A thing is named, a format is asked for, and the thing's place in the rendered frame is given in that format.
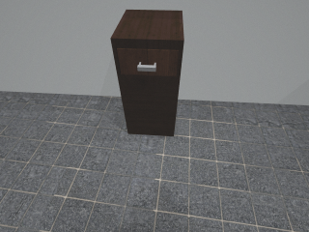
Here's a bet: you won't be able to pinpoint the cabinet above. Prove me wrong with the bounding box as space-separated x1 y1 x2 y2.
110 10 184 136

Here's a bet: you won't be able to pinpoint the handle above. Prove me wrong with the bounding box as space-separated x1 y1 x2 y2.
137 62 156 72

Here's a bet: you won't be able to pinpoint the drawer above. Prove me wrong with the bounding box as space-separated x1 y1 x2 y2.
117 48 179 76

